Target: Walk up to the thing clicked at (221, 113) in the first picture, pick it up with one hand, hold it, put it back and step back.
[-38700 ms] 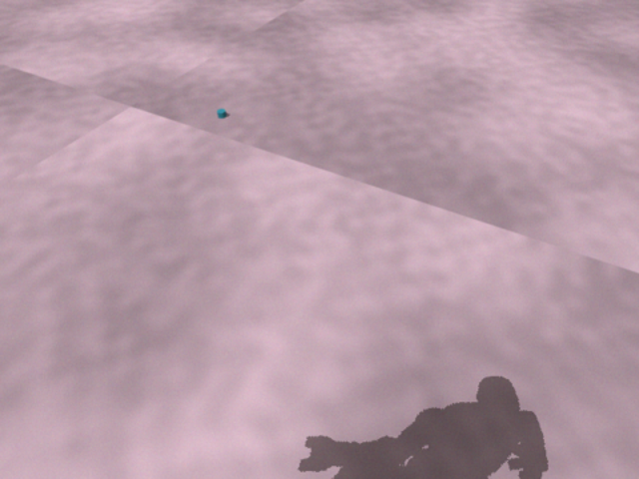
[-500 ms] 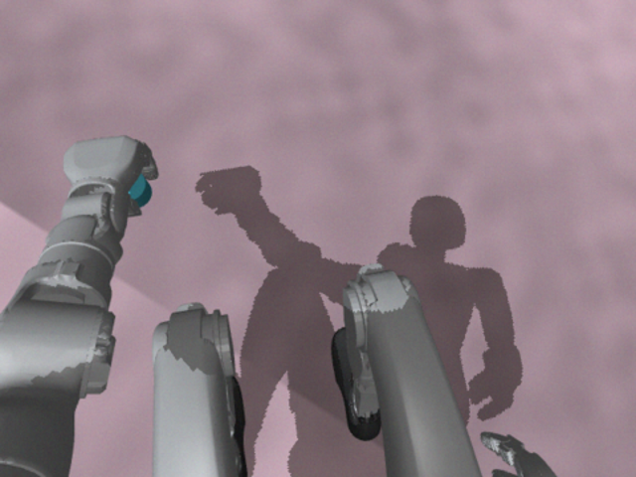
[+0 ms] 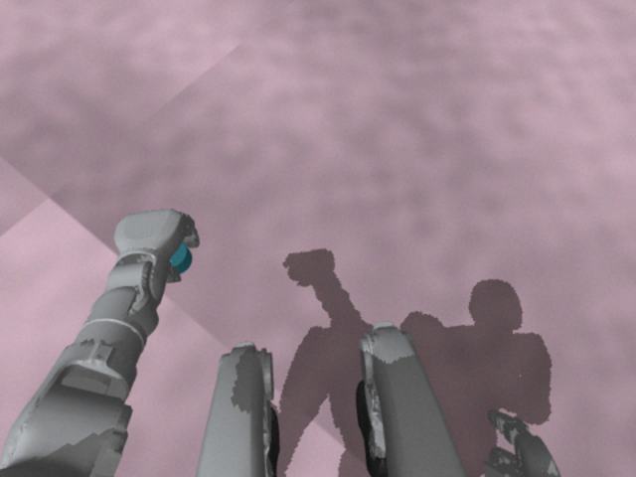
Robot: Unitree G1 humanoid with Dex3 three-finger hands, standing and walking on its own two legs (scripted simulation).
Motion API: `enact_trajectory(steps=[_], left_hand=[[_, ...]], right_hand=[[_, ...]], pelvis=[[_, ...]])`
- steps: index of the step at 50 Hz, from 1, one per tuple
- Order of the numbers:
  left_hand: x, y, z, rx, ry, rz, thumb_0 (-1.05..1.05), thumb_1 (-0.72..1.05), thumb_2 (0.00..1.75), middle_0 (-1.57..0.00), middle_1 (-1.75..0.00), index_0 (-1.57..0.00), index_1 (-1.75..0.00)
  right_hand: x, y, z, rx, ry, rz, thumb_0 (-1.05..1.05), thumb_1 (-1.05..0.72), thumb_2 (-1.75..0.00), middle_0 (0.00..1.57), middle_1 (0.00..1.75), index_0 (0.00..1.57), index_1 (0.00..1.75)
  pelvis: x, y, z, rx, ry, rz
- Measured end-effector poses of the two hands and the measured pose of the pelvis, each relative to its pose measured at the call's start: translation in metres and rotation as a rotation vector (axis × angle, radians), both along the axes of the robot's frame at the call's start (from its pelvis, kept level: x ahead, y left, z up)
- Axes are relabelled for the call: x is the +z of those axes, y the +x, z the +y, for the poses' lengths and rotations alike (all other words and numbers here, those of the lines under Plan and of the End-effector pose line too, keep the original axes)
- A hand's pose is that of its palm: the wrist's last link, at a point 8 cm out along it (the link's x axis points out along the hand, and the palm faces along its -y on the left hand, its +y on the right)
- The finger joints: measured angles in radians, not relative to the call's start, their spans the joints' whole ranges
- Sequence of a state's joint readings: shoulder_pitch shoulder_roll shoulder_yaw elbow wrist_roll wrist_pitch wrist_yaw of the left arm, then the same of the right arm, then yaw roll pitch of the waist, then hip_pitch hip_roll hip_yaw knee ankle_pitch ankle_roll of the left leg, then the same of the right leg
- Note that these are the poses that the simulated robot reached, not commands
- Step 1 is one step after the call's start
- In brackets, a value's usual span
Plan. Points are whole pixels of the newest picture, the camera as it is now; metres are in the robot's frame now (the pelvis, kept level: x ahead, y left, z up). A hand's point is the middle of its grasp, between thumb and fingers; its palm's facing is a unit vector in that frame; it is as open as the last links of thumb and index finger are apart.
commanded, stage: lift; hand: left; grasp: from above
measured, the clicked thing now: (172, 256) +0.44 +0.21 -0.13
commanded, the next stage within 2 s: hold in 0.78 s
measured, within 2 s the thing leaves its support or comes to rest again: neither
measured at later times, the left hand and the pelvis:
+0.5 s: hand (110, 223) +0.39 +0.20 +0.08, palm faces -0.45 -0.07 -0.89, open 7.0 cm; pelvis +0.04 +0.00 +0.16, yaw -1 degrees
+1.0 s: hand (66, 179) +0.40 +0.21 +0.15, palm faces -0.45 -0.06 -0.89, open 7.0 cm; pelvis +0.08 +0.00 +0.22, yaw -1 degrees
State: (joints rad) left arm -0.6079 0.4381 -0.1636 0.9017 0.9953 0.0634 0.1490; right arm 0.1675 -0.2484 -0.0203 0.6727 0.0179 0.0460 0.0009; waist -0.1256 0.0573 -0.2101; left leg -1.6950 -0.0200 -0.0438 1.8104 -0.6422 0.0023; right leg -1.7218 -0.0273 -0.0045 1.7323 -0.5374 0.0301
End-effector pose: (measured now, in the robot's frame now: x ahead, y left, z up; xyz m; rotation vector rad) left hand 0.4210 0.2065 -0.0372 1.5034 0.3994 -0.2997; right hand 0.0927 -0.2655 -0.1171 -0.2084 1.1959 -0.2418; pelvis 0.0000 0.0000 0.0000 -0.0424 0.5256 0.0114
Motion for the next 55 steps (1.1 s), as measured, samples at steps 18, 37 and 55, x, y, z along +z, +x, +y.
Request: enact_trajectory(steps=[18,37,55], left_hand=[[0.141,-0.022,0.0,0.016,-0.012,0.017,-0.01,0.37,0.19,-0.94,-0.44,-0.98,-0.37],[0.212,-0.02,0.001,0.015,-0.018,0.02,-0.01,0.38,0.17,-0.95,-0.43,-0.98,-0.36],[0.252,-0.013,0.004,-0.01,-0.008,0.018,0.0,0.39,0.17,-0.93,-0.45,-0.98,-0.37]], right_hand=[[0.131,0.014,-0.001,-0.071,-0.017,-0.076,0.01,-0.93,-0.91,0.2,0.3,0.2,0.3],[0.202,0.035,-0.001,-0.072,-0.007,-0.084,0.01,-0.92,-0.91,0.2,0.3,0.2,0.3],[0.232,0.074,0.001,-0.059,0.016,-0.143,0.01,-0.92,-0.9,0.2,0.3,0.2,0.3]], pelvis=[[0.129,0.031,-0.004,-0.016,0.019,-0.176],[0.201,0.063,-0.003,-0.024,0.027,-0.3],[0.228,0.084,0.001,-0.03,0.029,-0.366]])
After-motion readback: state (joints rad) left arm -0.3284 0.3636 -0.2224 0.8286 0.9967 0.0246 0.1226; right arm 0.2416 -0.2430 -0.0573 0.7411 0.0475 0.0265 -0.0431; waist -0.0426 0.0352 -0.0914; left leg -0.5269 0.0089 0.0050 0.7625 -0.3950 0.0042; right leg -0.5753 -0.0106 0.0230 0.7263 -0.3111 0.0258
